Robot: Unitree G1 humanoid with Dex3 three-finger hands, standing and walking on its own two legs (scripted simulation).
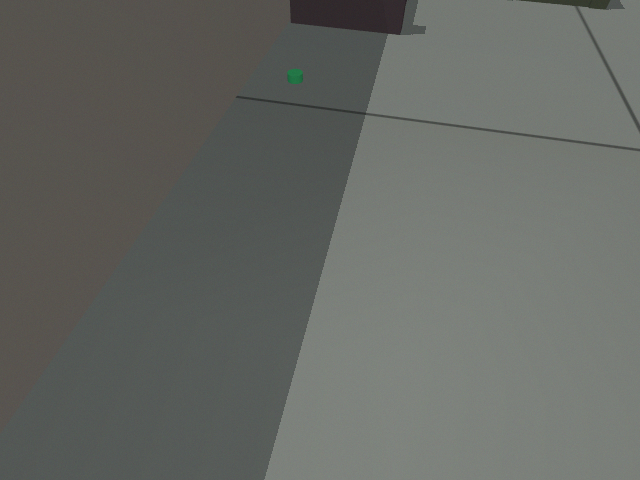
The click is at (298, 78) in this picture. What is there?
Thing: low tin
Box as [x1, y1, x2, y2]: [287, 69, 302, 83]
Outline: 287,72 289,82 298,83 302,80 301,70 291,69
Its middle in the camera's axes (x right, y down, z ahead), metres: -0.15 -1.02 +2.49
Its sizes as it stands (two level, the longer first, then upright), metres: 0.097 0.097 0.052
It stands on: the floor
